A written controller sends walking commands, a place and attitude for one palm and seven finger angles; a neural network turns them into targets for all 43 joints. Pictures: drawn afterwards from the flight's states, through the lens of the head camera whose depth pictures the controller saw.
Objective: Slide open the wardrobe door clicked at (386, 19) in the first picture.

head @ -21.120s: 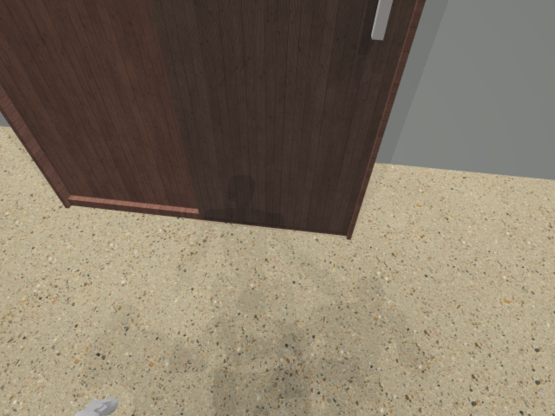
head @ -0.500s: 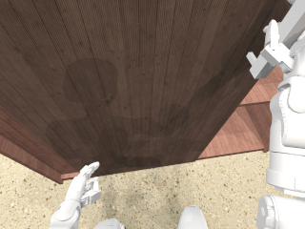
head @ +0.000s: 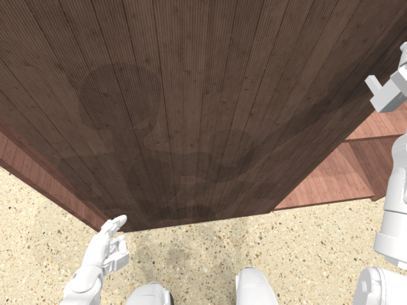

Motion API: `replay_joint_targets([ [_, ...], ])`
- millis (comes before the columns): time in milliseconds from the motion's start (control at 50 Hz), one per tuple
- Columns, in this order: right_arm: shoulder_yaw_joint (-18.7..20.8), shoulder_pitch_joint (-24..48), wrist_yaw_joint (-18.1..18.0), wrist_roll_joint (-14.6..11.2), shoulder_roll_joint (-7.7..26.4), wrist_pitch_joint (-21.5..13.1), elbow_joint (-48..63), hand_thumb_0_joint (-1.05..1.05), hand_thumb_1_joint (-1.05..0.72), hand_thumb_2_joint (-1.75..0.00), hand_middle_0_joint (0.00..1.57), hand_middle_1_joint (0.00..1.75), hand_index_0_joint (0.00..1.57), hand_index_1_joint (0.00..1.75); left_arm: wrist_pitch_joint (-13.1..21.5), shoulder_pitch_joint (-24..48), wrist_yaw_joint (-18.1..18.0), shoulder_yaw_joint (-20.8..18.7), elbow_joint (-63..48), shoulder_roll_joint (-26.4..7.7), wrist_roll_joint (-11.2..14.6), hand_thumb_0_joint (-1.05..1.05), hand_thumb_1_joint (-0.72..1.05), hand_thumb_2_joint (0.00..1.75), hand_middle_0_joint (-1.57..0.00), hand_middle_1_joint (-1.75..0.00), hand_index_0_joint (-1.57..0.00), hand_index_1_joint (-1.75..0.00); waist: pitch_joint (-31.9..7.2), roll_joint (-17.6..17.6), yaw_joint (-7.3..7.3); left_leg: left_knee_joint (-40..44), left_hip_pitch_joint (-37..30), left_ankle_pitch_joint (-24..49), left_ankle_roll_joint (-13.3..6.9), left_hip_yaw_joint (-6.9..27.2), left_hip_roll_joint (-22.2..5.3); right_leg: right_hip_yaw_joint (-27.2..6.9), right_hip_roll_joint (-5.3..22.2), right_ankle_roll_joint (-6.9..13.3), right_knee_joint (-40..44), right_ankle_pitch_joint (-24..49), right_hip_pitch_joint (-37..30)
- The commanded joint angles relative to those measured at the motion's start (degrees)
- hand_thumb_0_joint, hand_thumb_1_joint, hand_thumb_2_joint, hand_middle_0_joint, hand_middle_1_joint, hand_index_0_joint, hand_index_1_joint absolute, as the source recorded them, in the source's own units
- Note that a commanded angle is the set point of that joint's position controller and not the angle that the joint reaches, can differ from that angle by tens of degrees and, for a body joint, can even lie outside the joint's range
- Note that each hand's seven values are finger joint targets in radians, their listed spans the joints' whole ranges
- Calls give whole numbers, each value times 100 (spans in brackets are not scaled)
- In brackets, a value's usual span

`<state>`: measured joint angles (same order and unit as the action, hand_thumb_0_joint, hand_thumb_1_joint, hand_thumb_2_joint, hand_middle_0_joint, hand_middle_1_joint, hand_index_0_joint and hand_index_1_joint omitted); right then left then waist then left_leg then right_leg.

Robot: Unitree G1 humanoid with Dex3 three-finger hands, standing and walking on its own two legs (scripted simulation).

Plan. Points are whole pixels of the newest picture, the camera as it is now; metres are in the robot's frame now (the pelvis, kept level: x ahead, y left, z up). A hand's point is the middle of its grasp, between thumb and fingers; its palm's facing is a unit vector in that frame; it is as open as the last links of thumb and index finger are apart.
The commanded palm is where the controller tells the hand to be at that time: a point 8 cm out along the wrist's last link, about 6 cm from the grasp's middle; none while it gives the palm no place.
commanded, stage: step sideways, sliding the door along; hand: right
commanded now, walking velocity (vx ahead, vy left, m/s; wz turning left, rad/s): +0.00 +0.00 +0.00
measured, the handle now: out of the picture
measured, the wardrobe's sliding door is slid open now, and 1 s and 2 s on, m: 0.59 0.58 0.59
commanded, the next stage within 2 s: stop walking and hold the door there in 0.14 s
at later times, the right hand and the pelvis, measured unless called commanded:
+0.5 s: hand out of the picture +0.38 -0.29 +0.24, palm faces +0.58 +0.78 -0.23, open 7.3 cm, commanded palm +0.34 -0.31 +0.22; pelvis +0.03 +0.02 +0.01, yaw +4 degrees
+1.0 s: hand out of the picture +0.38 -0.29 +0.24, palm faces +0.50 +0.85 -0.18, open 7.1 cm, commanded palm +0.34 -0.31 +0.22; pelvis +0.00 -0.01 +0.02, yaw +10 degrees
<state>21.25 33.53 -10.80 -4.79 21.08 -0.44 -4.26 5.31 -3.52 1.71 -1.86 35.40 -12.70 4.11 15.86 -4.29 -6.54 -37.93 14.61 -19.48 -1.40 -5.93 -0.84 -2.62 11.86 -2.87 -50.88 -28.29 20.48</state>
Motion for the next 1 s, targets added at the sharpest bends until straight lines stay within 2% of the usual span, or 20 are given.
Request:
replay_joint_targets([
  [0,-1641,2148,359,39,91,-963,3168,0,-90,-90,45,140,45,140,449,189,-282,-36,-627,-325,-49,0,90,90,-20,-30,-20,-30,-3570,928,705,-25,-2608,6935,-712,1791,-1535,413,-877,260,1065,-112,367],
  [40,-1752,2024,363,22,-14,-999,3420,0,-90,-90,45,140,45,140,391,73,-318,-175,-680,-430,-92,0,90,90,-20,-30,-20,-30,-3967,742,792,-607,-1399,5273,-108,1020,-870,797,-644,331,2783,2979,-1886],
  [60,-1954,1761,409,-63,-206,-995,3522,0,-90,-90,45,140,45,140,418,160,-312,-324,-863,-701,-54,0,90,90,-20,-30,-20,-30,-3975,-226,726,-1069,211,2954,305,656,-335,-172,584,803,2557,5745,-3333],
  [80,-2049,1757,506,-62,-437,-993,3383,0,-90,-90,45,140,45,140,413,164,-169,-381,-976,-776,-16,0,90,90,-20,-30,-20,-30,-4187,-798,609,-1515,955,-703,301,699,-141,-755,1452,1274,2355,7492,-3825],
  [140,-2285,2336,596,96,-615,-974,3833,0,-90,-90,45,140,45,140,665,147,-68,-297,-935,-596,-66,0,90,90,-20,-30,-20,-30,-3534,-1591,792,-1408,980,-666,193,459,-11,181,807,1115,2343,6672,-3665],
  [220,-2571,1743,592,128,-809,-764,3661,0,-90,-90,45,140,45,140,806,48,-98,-230,-1068,-642,-59,0,90,90,-20,-30,-20,-30,-3233,-1254,806,-376,429,138,251,115,129,669,538,808,2379,6632,-3545],
  [240,1972,302,277,235,3812,-791,568,0,-90,-90,45,140,45,140,486,-429,-315,-384,-449,-1348,-154,0,90,90,-20,-30,-20,-30,-3165,-944,573,-555,646,140,355,96,164,846,689,801,2532,6677,-3299],
  [280,561,427,435,244,2184,-866,1489,0,-90,-90,45,140,45,140,262,-215,-276,-129,-917,-993,-114,0,90,90,-20,-30,-20,-30,-3083,-1181,572,820,-178,943,239,36,147,790,539,639,2013,6098,-2648],
  [300,664,461,448,245,2254,-944,1494,0,-90,-90,45,140,45,140,246,-90,-294,-78,-895,-953,-92,0,90,90,-20,-30,-20,-30,-3050,-1177,588,1188,-552,2011,243,59,111,1008,340,490,1684,5504,-2390],
  [320,777,191,431,255,2328,-990,1224,0,-90,-90,45,140,45,140,201,-139,-329,-49,-905,-856,-88,0,90,90,-20,-30,-20,-30,-3186,-503,639,1263,-1129,4185,142,450,-241,1157,-41,304,1106,4629,-1883],
  [360,1081,-479,370,214,2577,-930,633,0,-90,-90,45,140,45,140,162,-235,-445,-61,-869,-766,-111,0,90,90,-20,-30,-20,-30,-3141,1039,586,1003,-1942,7916,-582,2072,-1512,856,-1049,24,-90,269,-76],
  [380,1079,-556,337,149,2448,-887,576,0,-90,-90,45,140,45,140,167,-216,-449,-24,-808,-708,-77,0,90,90,-20,-30,-20,-30,-3115,1579,467,865,-2019,8011,-722,2257,-1904,355,-994,81,-573,-640,445],
  [420,1425,-309,218,189,2638,-937,623,0,-90,-90,45,140,45,140,196,-79,-504,71,-630,-700,-112,0,90,90,-20,-30,-20,-30,-3193,1576,492,770,-1948,7147,-783,2095,-1933,-10,-862,115,-285,-651,540],
  [520,1290,-445,172,253,2480,-1063,761,0,-90,-90,45,140,45,140,34,-57,-678,52,-547,-730,-206,0,90,90,-20,-30,-20,-30,-3398,1054,594,764,-1178,4856,-253,1258,-1126,561,-1111,166,2172,1665,-917],
  [560,934,-399,188,169,2218,-1118,970,0,-90,-90,45,140,45,140,16,-3,-696,-62,-598,-923,-173,0,90,90,-20,-30,-20,-30,-3234,252,570,736,-394,2810,113,973,-585,32,-284,404,2585,3487,-1615],
  [620,682,-565,289,218,1970,-1098,564,0,-90,-90,45,140,45,140,-5,-47,-654,25,-690,-952,-166,0,90,90,-20,-30,-20,-30,-2544,-954,528,293,-171,175,222,576,36,-522,346,784,3540,1911,-569],
  [660,1095,-328,193,257,2550,-1182,462,0,-90,-90,45,140,45,140,-25,-68,-732,25,-619,-963,-211,0,90,90,-20,-30,-20,-30,-2230,-886,474,99,-212,-51,203,569,-44,-642,437,872,3790,1320,-226],
  [740,933,-462,236,277,2378,-1139,86,0,-90,-90,45,140,45,140,12,-286,-704,11,-570,-1053,-229,0,90,90,-20,-30,-20,-30,-2402,-540,518,1175,-519,635,176,565,-140,49,16,601,3144,1606,-488],
  [820,1158,-452,236,253,2708,-1089,-405,0,-90,-90,45,140,45,140,13,-513,-701,-63,-474,-1053,-225,0,90,90,-20,-30,-20,-30,-2608,622,603,2039,44,61,-92,1590,-708,554,-710,370,2246,941,-740],
  [980,985,-402,275,277,2627,-1134,-711,0,-90,-90,45,140,45,140,18,-606,-771,-38,-326,-1091,-210,0,90,90,-20,-30,-20,-30,-2137,220,619,1763,490,-542,69,1089,-332,49,-399,555,3008,393,-712],
])
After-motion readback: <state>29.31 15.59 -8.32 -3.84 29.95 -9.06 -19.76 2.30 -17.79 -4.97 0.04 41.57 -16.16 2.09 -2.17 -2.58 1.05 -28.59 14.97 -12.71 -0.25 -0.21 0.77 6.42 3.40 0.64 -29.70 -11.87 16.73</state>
